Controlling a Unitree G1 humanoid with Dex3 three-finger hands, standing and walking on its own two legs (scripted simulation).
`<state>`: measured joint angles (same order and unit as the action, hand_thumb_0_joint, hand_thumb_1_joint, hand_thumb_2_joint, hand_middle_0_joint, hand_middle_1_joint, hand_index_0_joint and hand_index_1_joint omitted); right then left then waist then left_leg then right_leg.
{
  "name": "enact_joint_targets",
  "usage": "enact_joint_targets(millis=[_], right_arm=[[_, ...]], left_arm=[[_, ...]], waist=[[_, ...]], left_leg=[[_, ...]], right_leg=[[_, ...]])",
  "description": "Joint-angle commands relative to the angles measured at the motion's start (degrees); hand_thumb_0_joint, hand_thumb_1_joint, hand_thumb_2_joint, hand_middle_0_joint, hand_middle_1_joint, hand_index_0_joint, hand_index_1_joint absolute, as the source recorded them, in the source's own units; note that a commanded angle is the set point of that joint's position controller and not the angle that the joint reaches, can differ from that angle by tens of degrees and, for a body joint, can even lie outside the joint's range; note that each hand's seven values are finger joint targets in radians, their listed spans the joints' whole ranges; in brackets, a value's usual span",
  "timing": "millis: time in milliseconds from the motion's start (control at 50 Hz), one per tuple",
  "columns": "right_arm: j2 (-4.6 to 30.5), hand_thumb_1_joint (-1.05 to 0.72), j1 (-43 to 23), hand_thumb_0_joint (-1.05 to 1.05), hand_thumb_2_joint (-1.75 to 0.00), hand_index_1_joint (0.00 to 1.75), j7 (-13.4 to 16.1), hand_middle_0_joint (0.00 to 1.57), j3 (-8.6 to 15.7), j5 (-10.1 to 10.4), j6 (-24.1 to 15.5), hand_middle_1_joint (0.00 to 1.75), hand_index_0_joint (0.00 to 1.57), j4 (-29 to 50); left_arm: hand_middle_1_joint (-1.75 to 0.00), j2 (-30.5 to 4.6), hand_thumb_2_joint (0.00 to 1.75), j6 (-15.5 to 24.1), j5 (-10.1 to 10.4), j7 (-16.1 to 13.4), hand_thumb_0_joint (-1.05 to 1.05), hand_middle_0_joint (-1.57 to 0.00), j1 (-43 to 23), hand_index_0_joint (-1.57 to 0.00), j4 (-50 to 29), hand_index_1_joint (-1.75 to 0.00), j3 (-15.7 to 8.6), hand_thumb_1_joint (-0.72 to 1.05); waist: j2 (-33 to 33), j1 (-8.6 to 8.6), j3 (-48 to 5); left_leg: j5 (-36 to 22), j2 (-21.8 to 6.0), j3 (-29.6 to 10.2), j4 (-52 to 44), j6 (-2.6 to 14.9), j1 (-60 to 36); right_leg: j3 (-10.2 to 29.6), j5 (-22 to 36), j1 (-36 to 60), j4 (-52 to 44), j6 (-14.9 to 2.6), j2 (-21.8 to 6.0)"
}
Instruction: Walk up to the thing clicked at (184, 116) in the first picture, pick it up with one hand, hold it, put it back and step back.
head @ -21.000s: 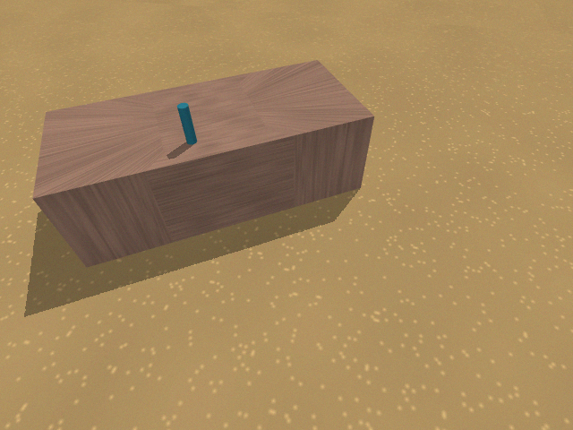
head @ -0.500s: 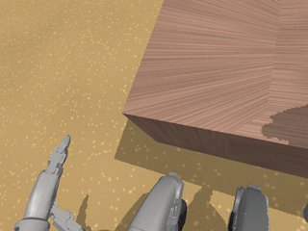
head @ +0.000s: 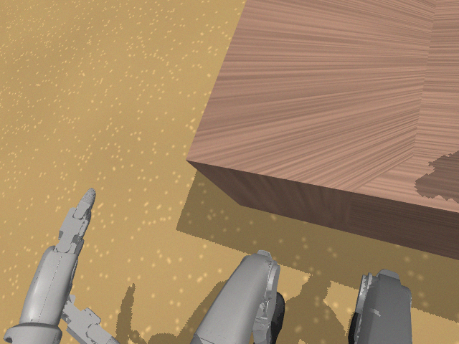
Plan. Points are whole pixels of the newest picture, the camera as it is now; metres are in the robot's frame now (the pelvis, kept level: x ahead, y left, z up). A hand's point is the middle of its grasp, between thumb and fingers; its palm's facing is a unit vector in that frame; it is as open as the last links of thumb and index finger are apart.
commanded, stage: loosen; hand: right
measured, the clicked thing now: out of the picture +0.48 -0.29 -0.05
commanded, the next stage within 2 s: open in 0.20 s
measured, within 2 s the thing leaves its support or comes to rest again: neither
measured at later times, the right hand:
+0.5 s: hand out of the picture +0.49 -0.28 -0.07, palm faces +0.37 +0.93 +0.00, open 9.1 cm
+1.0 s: hand out of the picture +0.48 -0.32 -0.01, palm faces +0.41 +0.91 -0.03, open 15.5 cm
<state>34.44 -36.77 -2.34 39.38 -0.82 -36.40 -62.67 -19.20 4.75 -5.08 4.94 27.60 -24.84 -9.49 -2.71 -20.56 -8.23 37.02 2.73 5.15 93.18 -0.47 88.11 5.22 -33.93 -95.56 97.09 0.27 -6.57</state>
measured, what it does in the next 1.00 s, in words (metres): stands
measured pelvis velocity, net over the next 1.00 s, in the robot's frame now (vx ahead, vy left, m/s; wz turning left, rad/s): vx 0.00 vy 0.00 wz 0.00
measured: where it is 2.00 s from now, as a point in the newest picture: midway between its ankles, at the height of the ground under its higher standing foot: outside the picture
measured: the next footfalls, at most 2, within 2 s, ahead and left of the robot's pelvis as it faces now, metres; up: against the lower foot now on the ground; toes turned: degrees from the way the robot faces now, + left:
none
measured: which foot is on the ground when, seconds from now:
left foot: down 0.00-1.00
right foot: down 0.00-1.00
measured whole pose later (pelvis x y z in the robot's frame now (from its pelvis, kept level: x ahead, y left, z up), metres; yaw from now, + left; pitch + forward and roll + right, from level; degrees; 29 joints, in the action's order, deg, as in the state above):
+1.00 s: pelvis +0.00 +0.00 +0.01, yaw +0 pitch +30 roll +8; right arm 37.5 -34.3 -5.3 42.1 0.6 -28.8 -53.3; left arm -19.1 3.5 -3.1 4.4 29.0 -22.8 -9.1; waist -2.8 -19.1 -8.3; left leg 36.3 3.1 5.0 90.3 -0.5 84.6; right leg 5.1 -33.6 -92.0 94.5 0.4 -6.8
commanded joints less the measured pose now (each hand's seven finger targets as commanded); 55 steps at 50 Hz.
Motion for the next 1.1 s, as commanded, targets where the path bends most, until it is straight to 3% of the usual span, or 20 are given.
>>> enact_joint_targets(millis=[0, 40, 80, 200, 280, 320, 360, 420, 560, 580, 660, 680, 720, 780, 840, 920, 960, 1000, 1040, 1080], right_arm=[[13.8, -0.69, -16.3, 0.00, -1.32, 1.43, -0.2, 1.40, 0.0, 0.0, -3.5, 1.42, 1.40, 9.5], [15.0, -0.71, -16.5, 0.00, -1.31, 1.41, 0.1, 1.40, 0.5, -0.2, -3.3, 1.41, 1.40, 8.5], [14.5, -0.66, -16.5, 0.00, -1.27, 1.40, 0.0, 1.42, 0.3, -0.2, -3.0, 1.40, 1.42, 7.2], [14.5, -0.33, -16.3, 0.00, -0.79, 1.00, -0.1, 1.26, 0.3, -0.2, -2.3, 1.00, 1.24, 7.4], [14.9, -0.01, -17.2, 0.00, -0.47, 0.75, -0.2, 1.15, 0.5, 0.1, -1.9, 0.74, 1.13, 8.8], [16.3, 0.15, -18.6, 0.00, -0.35, 0.65, -0.1, 1.01, 1.2, -0.1, -2.0, 0.65, 1.00, 11.5], [15.9, 0.30, -17.1, 0.00, -0.25, 0.56, -0.3, 0.93, 0.3, -0.1, -1.7, 0.56, 0.92, 11.5], [17.2, 0.41, -16.6, 0.00, -0.17, 0.45, 0.0, 0.76, 1.3, 0.2, -1.4, 0.45, 0.76, 13.4], [14.2, 0.39, -16.5, 0.00, -0.22, 0.35, -0.2, 0.45, 0.0, 0.2, -1.2, 0.35, 0.45, 14.6], [15.2, 0.38, -15.8, 0.00, -0.23, 0.34, 0.0, 0.43, 0.5, 0.2, -1.2, 0.34, 0.43, 14.6], [14.6, 0.33, -14.9, 0.00, -0.30, 0.33, 0.1, 0.32, 0.5, 0.2, -1.0, 0.33, 0.32, 13.4], [14.0, 0.32, -15.1, 0.00, -0.28, 0.31, -0.1, 0.30, -0.1, 0.1, -1.2, 0.31, 0.30, 13.0], [18.0, 0.33, -15.9, 0.00, -0.24, 0.26, -0.3, 0.26, 1.6, -0.1, -1.4, 0.26, 0.26, 15.9], [19.7, 0.34, -16.1, 0.00, -0.23, 0.25, -1.0, 0.25, 3.1, 0.7, -0.8, 0.25, 0.25, 17.7], [22.8, 0.35, -15.8, 0.00, -0.21, 0.23, -1.6, 0.23, 4.2, 0.9, 0.2, 0.23, 0.23, 21.8], [22.2, 0.37, -13.7, 0.00, -0.13, 0.15, -3.2, 0.16, 3.9, 2.2, 3.0, 0.15, 0.16, 23.4], [24.6, 0.37, -15.6, 0.00, -0.12, 0.12, -4.0, 0.15, 4.7, 2.8, 4.2, 0.12, 0.14, 26.6], [16.8, 0.39, -10.9, 0.00, -0.10, 0.11, -5.8, 0.12, 0.2, 3.3, 6.6, 0.11, 0.12, 16.7], [18.4, 0.39, -14.6, 0.00, -0.10, 0.10, -6.5, 0.11, 0.9, 4.0, 7.2, 0.10, 0.11, 19.8], [16.9, 0.39, -12.5, 0.00, -0.11, 0.10, -7.1, 0.11, -0.1, 4.4, 8.4, 0.10, 0.11, 14.7]], left_arm=[[-0.06, -11.1, 0.07, 2.9, 0.8, -1.4, 0.00, -0.06, 3.6, -0.04, -10.8, -0.07, -9.6, -0.58], [-0.05, -11.9, 0.07, 2.8, 0.9, -1.5, 0.00, -0.06, 3.8, -0.04, -11.5, -0.07, -10.9, -0.58], [-0.07, -11.4, 0.06, 2.7, 1.0, -1.4, 0.00, -0.07, 4.5, -0.06, -10.5, -0.07, -10.4, -0.56], [-0.06, -11.1, 0.04, 3.0, 1.3, -1.2, 0.00, -0.06, 4.3, -0.06, -11.3, -0.05, -10.8, -0.53], [-0.07, -11.4, 0.05, 3.0, 1.7, -1.3, 0.00, -0.06, 4.3, -0.07, -11.9, -0.06, -10.8, -0.54], [-0.06, -11.8, 0.07, 3.1, 1.7, -1.5, 0.00, -0.06, 4.5, -0.05, -13.0, -0.07, -11.2, -0.56], [-0.06, -12.0, 0.07, 3.2, 1.5, -1.6, 0.00, -0.06, 4.1, -0.05, -12.4, -0.07, -11.4, -0.56], [-0.06, -12.3, 0.08, 3.4, 1.5, -1.6, 0.00, -0.06, 4.9, -0.05, -12.3, -0.08, -11.7, -0.57], [-0.07, -11.6, 0.08, 3.2, 1.6, -1.5, 0.00, -0.06, 5.1, -0.05, -9.9, -0.09, -11.5, -0.58], [-0.07, -11.7, 0.08, 3.2, 1.5, -1.5, 0.00, -0.06, 4.3, -0.05, -10.2, -0.09, -11.5, -0.58], [-0.06, -11.7, 0.04, 3.1, 1.7, -1.3, 0.00, -0.06, 4.1, -0.06, -11.1, -0.06, -11.3, -0.54], [-0.06, -11.8, 0.05, 3.2, 1.6, -1.4, 0.00, -0.06, 4.1, -0.06, -12.0, -0.07, -11.4, -0.54], [-0.06, -12.3, 0.05, 3.1, 1.9, -1.5, 0.00, -0.06, 5.0, -0.06, -13.9, -0.07, -11.1, -0.54], [-0.06, -11.1, 0.05, 2.6, 1.9, -1.5, 0.00, -0.06, 6.0, -0.06, -8.7, -0.06, -10.5, -0.54], [-0.06, -12.3, 0.05, 2.5, 2.3, -1.8, 0.00, -0.06, 4.8, -0.06, -10.4, -0.06, -10.8, -0.54], [-0.06, -10.3, 0.05, 1.5, 2.5, -1.8, 0.00, -0.05, 6.1, -0.05, -6.8, -0.06, -8.7, -0.55], [-0.05, -10.8, 0.05, 1.0, 2.9, -2.3, 0.00, -0.05, 6.0, -0.05, -6.6, -0.06, -8.1, -0.55], [-0.05, -8.5, 0.06, 0.4, 2.8, -2.5, 0.00, -0.06, 5.1, -0.05, -2.3, -0.06, -6.5, -0.56], [-0.05, -10.0, 0.05, 0.5, 2.9, -3.3, 0.00, -0.06, 3.5, -0.05, -4.5, -0.06, -6.6, -0.56], [-0.06, -9.9, 0.06, 0.2, 2.7, -3.7, 0.00, -0.06, 3.6, -0.05, -3.2, -0.06, -5.9, -0.57]], waist=[[21.1, 0.39, -28.7], [20.1, 0.02, -28.4], [19.9, -0.33, -26.5], [19.7, 0.03, -27.2], [19.8, 0.19, -26.9], [20.3, 0.30, -29.2], [22.2, 0.81, -30.8], [22.8, 1.33, -32.5], [24.4, 0.65, -30.7], [24.6, 1.55, -30.8], [22.0, 1.38, -29.8], [22.2, 0.44, -29.7], [23.3, 1.54, -33.0], [26.5, 2.83, -32.1], [27.5, 4.13, -35.9], [27.5, 5.67, -34.5], [27.3, 6.28, -35.9], [24.0, 5.59, -27.8], [20.5, 5.04, -28.7], [17.2, 5.24, -25.7]], left_leg=[[-12.4, 1.9, -0.4, -10.5, 2.08, -6.6], [-11.9, 1.8, -0.8, -11.0, 1.92, -7.6], [-10.4, 1.9, -0.8, -10.5, 1.95, -5.9], [-10.6, 1.8, -1.1, -10.4, 1.88, -6.5], [-8.0, 1.7, -1.1, -10.6, 2.10, -6.5], [-8.5, 1.7, -0.8, -9.8, 2.23, -6.4], [-10.9, 1.9, -0.8, -9.5, 2.17, -6.2], [-13.2, 1.9, -0.8, -9.7, 1.99, -7.6], [-13.4, 1.9, 0.0, -8.6, 2.27, -4.9], [-13.8, 1.9, -0.2, -8.8, 2.20, -5.3], [-12.4, 2.0, -0.1, -9.3, 2.16, -5.8], [-12.9, 1.9, 0.0, -9.2, 2.17, -6.2], [-13.6, 1.9, -0.3, -9.7, 2.23, -7.7], [-14.0, 1.8, -0.8, -10.4, 2.24, -8.4], [-15.1, 1.8, -0.9, -11.6, 2.19, -10.0], [-16.2, 1.7, -1.1, -14.8, 1.95, -13.8], [-16.5, 1.5, -1.1, -16.2, 2.02, -15.9], [-15.4, 1.5, -0.8, -18.1, 1.89, -14.8], [-15.6, 1.3, -0.8, -19.7, 1.70, -16.7], [-14.9, 1.2, -1.6, -22.2, 1.48, -18.7]], right_leg=[[1.1, 12.0, 32.9, -11.9, -0.54, 2.0], [0.9, 10.2, 31.5, -11.6, -0.80, 2.0], [0.8, 8.1, 29.6, -11.4, -0.78, 2.1], [0.5, 7.7, 28.7, -10.7, -1.00, 2.1], [0.5, 4.1, 27.6, -11.7, -0.73, 2.2], [1.0, 5.3, 29.3, -11.5, -0.49, 2.1], [0.6, 9.2, 31.5, -10.7, -0.59, 1.8], [0.5, 11.9, 32.9, -10.0, -0.73, 1.9], [0.8, 14.0, 34.8, -10.4, -0.15, 1.7], [0.7, 14.4, 34.8, -10.3, -0.33, 1.6], [0.8, 11.8, 33.0, -10.8, -0.46, 1.7], [0.8, 12.5, 33.3, -10.7, -0.37, 1.8], [0.9, 13.6, 35.9, -11.2, -0.33, 1.9], [0.0, 14.3, 36.4, -11.9, -0.18, 2.1], [0.1, 16.9, 41.5, -13.0, 0.08, 1.9], [-0.4, 17.5, 42.7, -15.6, 0.05, 2.0], [-0.2, 18.1, 45.4, -17.3, 0.22, 2.0], [-0.2, 15.9, 42.1, -19.1, -0.02, 2.1], [0.2, 15.1, 42.7, -20.3, -0.12, 1.9], [-0.1, 12.6, 40.7, -21.6, -0.65, 2.1]])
